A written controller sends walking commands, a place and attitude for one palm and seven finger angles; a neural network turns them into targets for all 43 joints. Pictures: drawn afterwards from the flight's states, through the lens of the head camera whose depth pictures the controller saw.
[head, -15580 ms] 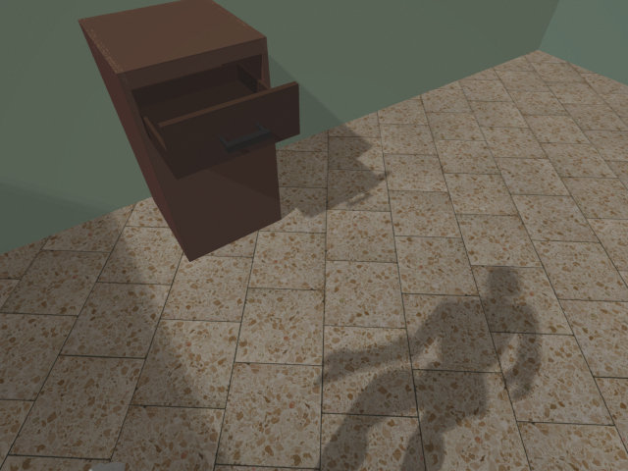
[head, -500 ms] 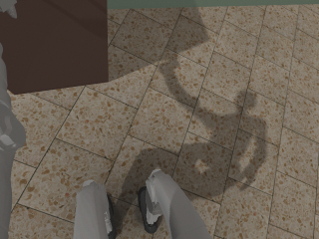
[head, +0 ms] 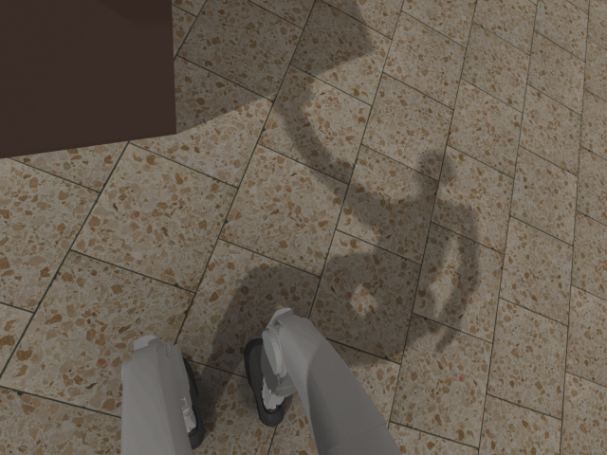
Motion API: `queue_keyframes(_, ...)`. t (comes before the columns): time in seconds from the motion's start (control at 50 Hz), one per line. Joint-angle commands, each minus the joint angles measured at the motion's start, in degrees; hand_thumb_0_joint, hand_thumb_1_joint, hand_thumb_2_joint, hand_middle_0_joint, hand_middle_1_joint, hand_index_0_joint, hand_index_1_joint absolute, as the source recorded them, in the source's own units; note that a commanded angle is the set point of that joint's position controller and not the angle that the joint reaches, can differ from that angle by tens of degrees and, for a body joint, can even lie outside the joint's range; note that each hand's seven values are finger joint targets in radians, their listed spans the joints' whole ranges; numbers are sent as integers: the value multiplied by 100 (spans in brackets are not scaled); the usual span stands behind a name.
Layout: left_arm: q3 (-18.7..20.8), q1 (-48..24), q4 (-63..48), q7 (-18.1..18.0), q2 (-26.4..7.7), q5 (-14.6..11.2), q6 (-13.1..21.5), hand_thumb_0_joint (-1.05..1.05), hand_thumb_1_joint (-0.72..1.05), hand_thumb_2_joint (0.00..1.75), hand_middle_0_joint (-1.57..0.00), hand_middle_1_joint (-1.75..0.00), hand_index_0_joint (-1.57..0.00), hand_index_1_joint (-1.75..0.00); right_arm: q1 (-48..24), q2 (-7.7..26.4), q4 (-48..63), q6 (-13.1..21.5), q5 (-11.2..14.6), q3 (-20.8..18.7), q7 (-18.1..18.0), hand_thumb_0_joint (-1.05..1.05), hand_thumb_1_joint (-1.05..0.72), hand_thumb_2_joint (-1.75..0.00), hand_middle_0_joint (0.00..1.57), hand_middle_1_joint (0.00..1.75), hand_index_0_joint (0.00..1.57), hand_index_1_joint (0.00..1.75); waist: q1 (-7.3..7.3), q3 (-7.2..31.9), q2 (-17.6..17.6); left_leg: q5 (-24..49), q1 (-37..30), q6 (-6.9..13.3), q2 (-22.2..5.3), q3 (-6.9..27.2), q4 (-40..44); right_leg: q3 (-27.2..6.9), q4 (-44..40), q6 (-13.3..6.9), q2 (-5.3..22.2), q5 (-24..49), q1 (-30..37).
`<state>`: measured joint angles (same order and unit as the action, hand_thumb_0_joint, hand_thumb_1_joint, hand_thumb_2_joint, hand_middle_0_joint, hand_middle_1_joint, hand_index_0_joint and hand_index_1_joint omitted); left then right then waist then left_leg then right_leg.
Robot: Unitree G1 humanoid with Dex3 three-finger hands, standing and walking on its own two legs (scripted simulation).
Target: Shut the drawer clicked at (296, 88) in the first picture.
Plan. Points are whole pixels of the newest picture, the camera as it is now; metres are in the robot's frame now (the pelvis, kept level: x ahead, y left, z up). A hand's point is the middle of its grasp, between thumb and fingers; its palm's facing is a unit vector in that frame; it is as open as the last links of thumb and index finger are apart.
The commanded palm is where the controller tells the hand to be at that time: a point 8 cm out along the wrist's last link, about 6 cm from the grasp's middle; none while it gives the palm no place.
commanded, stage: pull the fist back off the drawer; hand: left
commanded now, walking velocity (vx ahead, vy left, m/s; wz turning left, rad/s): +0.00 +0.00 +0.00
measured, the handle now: out of the picture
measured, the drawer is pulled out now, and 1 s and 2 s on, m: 0.00 0.00 0.00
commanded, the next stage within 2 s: draw the hand back to the body in 0.48 s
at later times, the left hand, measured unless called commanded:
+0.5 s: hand out of the picture +0.61 +0.23 +0.07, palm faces +0.16 -0.99 -0.02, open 3.3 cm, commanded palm +0.59 +0.22 +0.08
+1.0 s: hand out of the picture +0.47 +0.23 +0.17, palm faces +0.18 -0.98 -0.05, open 3.3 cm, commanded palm +0.42 +0.27 +0.18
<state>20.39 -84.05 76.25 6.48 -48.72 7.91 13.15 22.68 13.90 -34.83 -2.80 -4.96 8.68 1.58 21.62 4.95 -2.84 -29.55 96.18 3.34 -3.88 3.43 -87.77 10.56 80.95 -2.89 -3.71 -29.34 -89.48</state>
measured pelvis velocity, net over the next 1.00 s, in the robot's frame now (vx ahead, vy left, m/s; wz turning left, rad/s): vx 0.07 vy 0.01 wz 0.10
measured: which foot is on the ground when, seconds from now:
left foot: down 0.00-1.00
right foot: down 0.00-1.00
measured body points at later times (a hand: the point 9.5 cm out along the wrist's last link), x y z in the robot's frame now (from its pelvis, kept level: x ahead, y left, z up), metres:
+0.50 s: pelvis +0.04 +0.01 +0.04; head +0.24 +0.07 +0.43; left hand +0.59 +0.28 +0.07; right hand +0.02 -0.24 -0.06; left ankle +0.07 +0.09 -0.55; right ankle +0.07 -0.10 -0.55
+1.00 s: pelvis +0.07 +0.01 +0.12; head +0.17 +0.03 +0.56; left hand +0.45 +0.29 +0.18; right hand +0.18 -0.24 +0.01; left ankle +0.07 +0.09 -0.55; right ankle +0.07 -0.10 -0.55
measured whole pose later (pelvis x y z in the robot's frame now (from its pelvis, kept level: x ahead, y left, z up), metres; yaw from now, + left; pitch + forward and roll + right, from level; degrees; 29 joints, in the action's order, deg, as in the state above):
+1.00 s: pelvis +0.07 +0.01 +0.12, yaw +6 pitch +20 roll -4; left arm 13.7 -23.8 35.6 4.7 -18.2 -9.1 19.9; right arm 17.3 14.0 -33.7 -3.3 1.6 1.8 1.5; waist 5.2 8.4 -2.2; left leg -27.6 51.3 2.5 -1.6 -0.6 -59.3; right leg 5.2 54.5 -2.1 -3.1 -27.6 -46.6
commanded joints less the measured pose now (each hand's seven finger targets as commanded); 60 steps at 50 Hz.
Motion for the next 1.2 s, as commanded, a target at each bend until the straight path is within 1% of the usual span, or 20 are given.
queue_keyframes(0.0,200,-2725,-1524,-120,-712,-207,315,0,90,90,-140,-160,-140,-160,1589,1409,-37,17,15,-490,-42,0,-90,-90,20,30,20,30,77,3632,-2330,1034,-4132,-45,-59,828,1145,-595,-1010,86,-80,554,964)
queue_keyframes(0.2,568,-1536,-2136,-178,-596,-393,448,0,90,90,-140,-160,-140,-160,1498,1396,56,9,75,-627,62,0,-90,-90,20,30,20,30,-355,3865,-2040,1538,-4531,-122,-103,789,1368,-589,-1088,75,-80,775,1332)
queue_keyframes(0.34,422,-382,-2617,-141,304,-740,766,0,90,90,-140,-160,-140,-160,1411,1321,-17,-32,107,-843,173,0,-90,-90,20,30,20,30,-597,4036,-1717,2547,-5240,-230,-88,718,1529,-573,-1276,84,-70,1352,1754)
queue_keyframes(0.44,272,-547,-2505,-297,614,-765,1056,0,90,90,-140,-160,-140,-160,1341,1272,-163,-65,96,-898,183,0,-90,-90,20,30,20,30,-479,3581,-1549,2614,-5212,-230,-47,668,1546,-604,-1368,104,-44,1429,1690)
queue_keyframes(0.48,210,-604,-2543,-356,737,-755,1242,0,90,90,-140,-160,-140,-160,1319,1248,-200,-76,67,-929,185,0,-90,-90,20,30,20,30,-455,3656,-1474,2817,-5349,-245,-32,674,1523,-611,-1374,101,-37,1540,1736)
queue_keyframes(0.5,231,-638,-2609,-375,727,-744,1355,0,90,90,-140,-160,-140,-160,1299,1230,-204,-79,51,-940,197,0,-90,-90,20,30,20,30,-517,3718,-1657,2997,-5451,-256,-18,636,1496,-636,-1349,87,-22,1629,1718)
queue_keyframes(0.56,150,-256,-2240,-366,882,-703,1454,0,90,90,-140,-160,-140,-160,1257,1210,-196,-175,37,-948,223,0,-90,-90,20,30,20,30,-544,3658,-1560,3313,-5516,-291,-11,629,1467,-612,-1329,82,-22,1779,1770)
queue_keyframes(0.62,449,972,-3232,-267,648,-881,1421,0,90,90,-140,-160,-140,-160,1105,1206,214,-316,165,-1008,272,0,-90,-90,20,30,20,30,-1170,4694,-1782,4172,-6241,-359,42,481,1771,-692,-1482,61,-21,2405,2833)
queue_keyframes(0.68,323,2135,-4402,-192,939,-1209,1090,0,90,90,-140,-160,-140,-160,875,1110,509,-373,376,-1067,275,0,-90,-90,20,30,20,30,-1369,4874,-1309,4340,-6448,-282,97,274,2178,-751,-1915,118,-51,3105,4025)
queue_keyframes(0.78,45,3142,-5497,-280,1522,-1669,813,0,90,90,-140,-160,-140,-160,518,991,581,-159,590,-1075,78,0,-90,-90,20,30,20,30,-1369,3881,-479,3314,-6084,-157,207,-23,2800,-865,-2603,215,-26,3307,5014)
queue_keyframes(0.84,-206,3397,-5565,-346,1827,-1702,1017,0,90,90,-140,-160,-140,-160,361,925,455,10,611,-1062,-33,0,-90,-90,20,30,20,30,-1342,3179,-521,3010,-6314,-183,215,-86,3063,-876,-2840,207,-18,2940,4942)
queue_keyframes(0.88,-375,3900,-5258,-279,2083,-1738,1079,0,90,90,-140,-160,-140,-160,264,914,433,86,634,-1064,-55,0,-90,-90,20,30,20,30,-1373,2623,-222,2687,-6247,-170,247,-130,3258,-861,-3036,200,-20,2696,5031)
queue_keyframes(0.9,-500,3978,-5214,-224,2152,-1716,1109,0,90,90,-140,-160,-140,-160,206,928,430,103,655,-1065,-73,0,-90,-90,20,30,20,30,-1377,2450,-380,2640,-6340,-168,262,-143,3327,-879,-3094,177,0,2622,5002)
queue_keyframes(0.94,-799,4293,-5245,-61,2444,-1759,1091,0,90,90,-140,-160,-140,-160,66,913,502,127,694,-1057,-74,0,-90,-90,20,30,20,30,-1449,2212,-576,2675,-6712,-200,263,-103,3556,-815,-3247,148,3,2465,4973)
queue_keyframes(0.98,-735,4832,-5428,62,2391,-1880,1016,0,90,90,-140,-160,-140,-160,-79,936,647,142,731,-1066,-100,0,-90,-90,20,30,20,30,-1609,2192,-375,2757,-6889,-199,267,-87,3748,-784,-3374,138,13,2500,5276)
queue_keyframes(1.0,-741,4990,-5665,104,2390,-1941,986,0,90,90,-140,-160,-140,-160,-147,934,731,157,750,-1063,-108,0,-90,-90,20,30,20,30,-1662,2281,-525,2951,-7062,-190,281,-99,3807,-794,-3408,128,34,2630,5425)
queue_keyframes(1.06,-609,5594,-5961,137,2353,-2102,810,0,90,90,-140,-160,-140,-160,-447,893,946,192,794,-1024,-164,0,-90,-90,20,30,20,30,-1790,1874,78,2605,-6828,-145,317,-174,4066,-797,-3626,176,64,2674,5906)
queue_keyframes(1.08,-692,5893,-6339,-366,1660,-1402,453,0,90,90,-140,-160,-140,-160,-902,824,1095,-29,809,-1062,-270,0,-90,-90,20,30,20,30,-2096,2141,71,2348,-7169,-153,345,-255,4472,-1161,-3976,106,223,2451,6410)
queue_keyframes(1.12,-924,6156,-6916,-804,2016,-1339,48,0,90,90,-140,-160,-140,-160,-1132,716,1280,-125,819,-977,-414,0,-90,-90,20,30,20,30,-2010,1631,-221,2000,-7295,-137,350,-295,4830,-1151,-4318,117,284,2248,6655)
queue_keyframes(1.18,-853,6511,-7404,-1167,1925,-1258,-253,0,90,90,-140,-160,-140,-160,-1386,699,1298,-114,821,-905,-594,0,-90,-90,20,30,20,30,-2029,1246,149,1957,-7642,-112,285,-229,5230,-1118,-4718,130,309,2179,6982)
